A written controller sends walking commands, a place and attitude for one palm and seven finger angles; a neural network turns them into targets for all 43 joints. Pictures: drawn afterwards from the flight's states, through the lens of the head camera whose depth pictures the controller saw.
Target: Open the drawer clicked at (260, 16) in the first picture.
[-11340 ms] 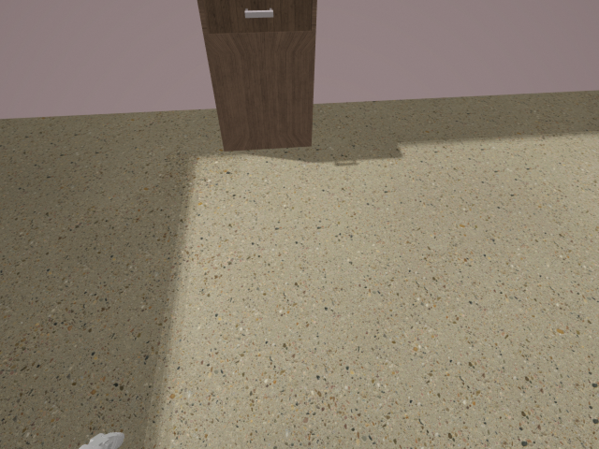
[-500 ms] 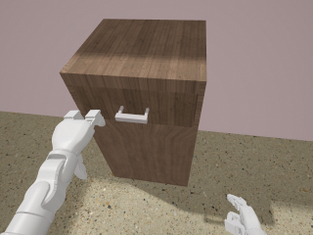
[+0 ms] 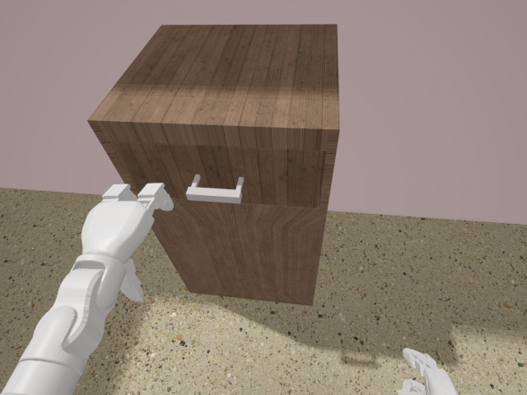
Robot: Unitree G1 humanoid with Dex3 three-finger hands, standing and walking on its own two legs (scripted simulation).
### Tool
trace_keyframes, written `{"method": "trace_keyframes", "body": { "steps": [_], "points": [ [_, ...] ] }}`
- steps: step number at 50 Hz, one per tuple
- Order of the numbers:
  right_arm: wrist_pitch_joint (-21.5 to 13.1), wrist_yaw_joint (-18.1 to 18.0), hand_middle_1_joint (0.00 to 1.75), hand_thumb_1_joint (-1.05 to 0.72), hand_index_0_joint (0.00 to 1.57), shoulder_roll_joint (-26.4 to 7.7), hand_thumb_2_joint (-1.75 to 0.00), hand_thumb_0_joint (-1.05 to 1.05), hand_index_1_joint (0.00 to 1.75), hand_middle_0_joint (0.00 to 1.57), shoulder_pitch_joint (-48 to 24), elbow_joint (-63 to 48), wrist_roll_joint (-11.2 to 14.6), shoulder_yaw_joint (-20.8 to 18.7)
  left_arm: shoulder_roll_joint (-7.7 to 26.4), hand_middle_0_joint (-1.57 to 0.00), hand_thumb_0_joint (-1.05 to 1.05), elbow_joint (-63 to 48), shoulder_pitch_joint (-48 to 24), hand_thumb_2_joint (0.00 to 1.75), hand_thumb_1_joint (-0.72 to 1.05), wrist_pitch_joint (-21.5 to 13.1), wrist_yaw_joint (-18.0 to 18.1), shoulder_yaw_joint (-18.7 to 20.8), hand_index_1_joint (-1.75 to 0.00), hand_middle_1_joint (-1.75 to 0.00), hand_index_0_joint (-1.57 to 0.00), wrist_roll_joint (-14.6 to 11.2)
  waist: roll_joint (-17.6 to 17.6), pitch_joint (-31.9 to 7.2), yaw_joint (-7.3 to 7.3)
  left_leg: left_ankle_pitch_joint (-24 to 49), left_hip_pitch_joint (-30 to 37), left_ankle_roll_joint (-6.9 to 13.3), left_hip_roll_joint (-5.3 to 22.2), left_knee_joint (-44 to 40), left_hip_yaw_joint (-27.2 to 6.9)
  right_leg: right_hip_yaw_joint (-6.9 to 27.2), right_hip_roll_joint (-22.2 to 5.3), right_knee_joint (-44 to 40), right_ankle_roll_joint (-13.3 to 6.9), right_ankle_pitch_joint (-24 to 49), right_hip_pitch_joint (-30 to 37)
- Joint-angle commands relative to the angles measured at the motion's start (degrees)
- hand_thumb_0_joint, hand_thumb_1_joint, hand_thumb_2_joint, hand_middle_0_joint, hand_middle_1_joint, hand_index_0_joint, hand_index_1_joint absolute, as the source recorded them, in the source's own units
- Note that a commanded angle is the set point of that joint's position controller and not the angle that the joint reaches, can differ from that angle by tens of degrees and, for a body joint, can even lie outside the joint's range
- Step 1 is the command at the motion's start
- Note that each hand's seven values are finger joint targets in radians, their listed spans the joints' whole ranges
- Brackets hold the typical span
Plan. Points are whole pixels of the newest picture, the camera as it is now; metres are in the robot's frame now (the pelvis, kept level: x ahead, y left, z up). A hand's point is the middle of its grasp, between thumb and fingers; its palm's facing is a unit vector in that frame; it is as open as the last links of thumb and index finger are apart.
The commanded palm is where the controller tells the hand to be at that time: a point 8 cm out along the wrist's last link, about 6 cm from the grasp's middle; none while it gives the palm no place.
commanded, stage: move the hooked fingers above the handle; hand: left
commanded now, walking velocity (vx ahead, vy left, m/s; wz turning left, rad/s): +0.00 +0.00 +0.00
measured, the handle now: (216, 187) +0.52 +0.18 -0.05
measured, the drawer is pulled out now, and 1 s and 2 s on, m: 0.00 0.00 0.00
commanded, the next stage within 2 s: none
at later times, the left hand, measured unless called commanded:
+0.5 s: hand (169, 227) +0.35 +0.21 +0.05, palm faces -0.01 -0.07 -1.00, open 13.9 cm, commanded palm +0.33 +0.21 +0.10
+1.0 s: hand (187, 208) +0.41 +0.20 +0.02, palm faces -0.05 -0.05 -1.00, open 13.9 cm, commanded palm +0.39 +0.21 +0.08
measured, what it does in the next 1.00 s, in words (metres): stands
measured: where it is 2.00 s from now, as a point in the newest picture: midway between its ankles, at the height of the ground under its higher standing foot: outside the picture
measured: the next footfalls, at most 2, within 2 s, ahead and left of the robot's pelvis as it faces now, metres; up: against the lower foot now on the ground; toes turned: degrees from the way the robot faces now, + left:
none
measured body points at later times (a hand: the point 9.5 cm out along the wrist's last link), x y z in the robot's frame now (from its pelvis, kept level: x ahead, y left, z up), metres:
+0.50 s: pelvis +0.00 -0.01 +0.00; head +0.04 -0.04 +0.44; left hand +0.34 +0.21 +0.10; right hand +0.16 -0.25 -0.13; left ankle -0.03 +0.10 -0.74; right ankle +0.03 -0.11 -0.74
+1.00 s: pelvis +0.00 -0.01 -0.01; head +0.06 -0.03 +0.43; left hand +0.40 +0.20 +0.08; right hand +0.10 -0.27 -0.15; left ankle -0.03 +0.10 -0.74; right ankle +0.03 -0.11 -0.74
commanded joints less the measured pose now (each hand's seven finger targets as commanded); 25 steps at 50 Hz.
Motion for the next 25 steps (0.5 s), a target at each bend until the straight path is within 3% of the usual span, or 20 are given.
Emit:
{"method": "trace_keyframes", "body": {
  "steps": [1,5,8,9,11,14,15,20,21,23,25],
  "points": [
    [-2.7,-0.7,0.30,-0.90,0.20,-5.7,-0.90,0.00,0.30,0.20,-6.4,-8.8,0.3,-1.7,10.1,-0.30,0.00,-9.3,-15.1,0.30,-0.50,0.2,1.6,5.5,-1.20,-1.20,-0.30,-0.5,-4.3,-12.9,-0.17,14.9,-1.1,0.2,-0.8,-3.6,-2.2,1.6,1.2,-2.4,-1.6,9.0,11.1],
    [-2.8,-1.0,0.30,-0.90,0.20,-5.5,-0.90,0.00,0.30,0.20,-5.8,-8.6,0.2,-1.6,9.1,-0.30,0.00,-7.9,-21.3,0.30,-0.50,-0.5,1.4,3.5,-1.20,-1.20,-0.30,0.6,-3.1,-13.9,-0.79,13.6,-0.5,0.2,-1.0,-3.0,-2.0,1.7,1.2,-2.2,-1.5,7.4,9.6],
    [-2.9,-1.4,0.30,-0.90,0.20,-5.8,-0.90,0.00,0.30,0.20,-4.6,-7.7,0.2,-1.6,12.2,-0.30,0.00,-3.5,-25.4,0.30,-0.50,-1.1,1.9,5.9,-1.20,-1.20,-0.30,1.4,-4.4,-14.6,-0.93,12.3,-1.7,0.3,-1.3,-2.5,-2.0,2.1,1.3,-2.2,-1.4,6.8,9.7],
    [-3.0,-1.5,0.30,-0.90,0.20,-5.4,-0.90,0.00,0.30,0.20,-4.5,-8.0,0.2,-1.7,11.9,-0.30,0.00,-3.2,-25.2,0.30,-0.50,-1.3,2.2,5.7,-1.20,-1.20,-0.30,1.6,-3.8,-16.2,-0.40,13.0,-1.6,0.4,-1.4,-2.3,-1.8,2.1,1.1,-1.7,-1.4,7.6,10.6],
    [-3.1,-1.4,0.30,-0.90,0.20,-5.2,-0.90,0.00,0.30,0.20,-4.3,-7.9,0.2,-1.8,10.3,-0.30,0.00,-2.9,-26.2,0.30,-0.50,-1.7,2.6,4.4,-1.20,-1.20,-0.30,1.7,-2.5,-17.1,-0.68,14.8,-1.4,0.2,-1.4,-1.6,-1.7,2.0,1.1,-0.9,-1.6,9.7,10.2],
    [-3.0,-1.4,0.30,-0.90,0.20,-5.4,-0.90,0.00,0.30,0.20,-3.5,-7.6,0.2,-1.9,11.2,-0.30,0.00,-0.1,-27.1,0.30,-0.50,-1.6,2.9,5.3,-1.20,-1.20,-0.30,1.8,-3.0,-17.4,-0.89,15.3,-2.6,0.2,-1.4,-1.1,-1.7,2.1,1.1,-0.4,-1.5,10.8,10.3],
    [-3.0,-1.3,0.30,-0.90,0.20,-5.3,-0.90,0.00,0.30,0.20,-3.4,-7.7,0.2,-2.0,9.7,-0.30,0.00,-0.1,-27.7,0.30,-0.50,-1.6,3.1,4.0,-1.20,-1.20,-0.30,1.8,-3.1,-17.3,-0.95,15.5,-2.8,0.2,-1.4,-1.0,-1.7,2.0,1.2,-0.1,-1.6,11.2,10.0],
    [-2.7,-0.8,0.30,-0.90,0.20,-5.6,-0.90,0.00,0.30,0.20,-2.5,-7.8,0.1,-2.6,9.6,-0.30,0.00,0.6,-26.9,0.30,-0.50,-1.3,3.7,4.4,-1.20,-1.20,-0.30,2.4,-3.7,-19.3,-0.64,18.2,-3.2,0.2,-1.4,0.0,-1.6,2.2,1.3,1.1,-1.7,14.2,10.7],
    [-2.6,-0.7,0.30,-0.90,0.20,-5.6,-0.90,0.00,0.30,0.20,-2.5,-8.0,0.1,-2.6,8.3,-0.30,0.00,0.4,-26.5,0.30,-0.50,-1.2,3.8,3.2,-1.20,-1.20,-0.30,2.4,-3.4,-19.7,-0.64,18.3,-3.3,0.1,-1.4,0.1,-1.6,2.1,1.2,1.3,-1.7,14.3,10.6],
    [-2.4,-0.8,0.30,-0.90,0.20,-5.9,-0.90,0.00,0.30,0.20,-2.0,-7.6,0.4,-2.7,8.6,-0.30,0.00,2.6,-28.0,0.30,-0.50,-0.8,4.1,3.6,-1.20,-1.20,-0.30,2.5,-5.6,-17.8,-1.38,16.7,-4.5,0.3,-1.4,0.1,-1.8,1.9,1.4,1.1,-1.6,12.8,9.5],
    [-2.4,-0.9,0.30,-0.90,0.20,-5.8,-0.90,0.00,0.30,0.20,-1.7,-7.4,0.5,-2.9,8.4,-0.30,0.00,3.5,-29.7,0.30,-0.50,-0.7,4.8,3.0,-1.20,-1.20,-0.30,3.0,-4.8,-17.8,-1.39,15.3,-4.4,0.4,-1.3,0.2,-1.5,2.1,1.3,1.1,-1.6,11.4,8.4]
  ]
}}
